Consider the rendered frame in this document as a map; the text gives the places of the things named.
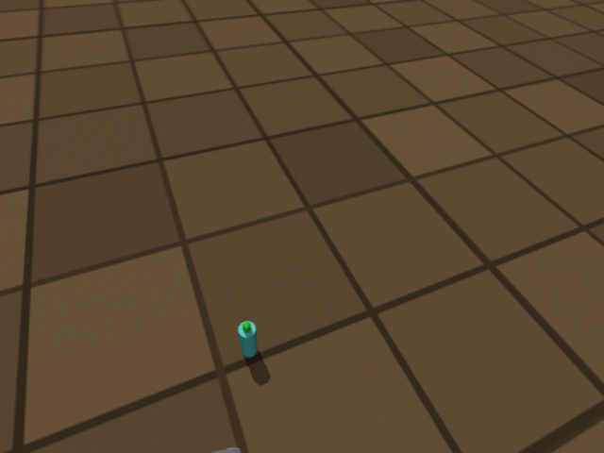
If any bottle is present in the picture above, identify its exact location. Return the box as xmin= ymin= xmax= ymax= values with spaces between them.
xmin=238 ymin=321 xmax=258 ymax=358

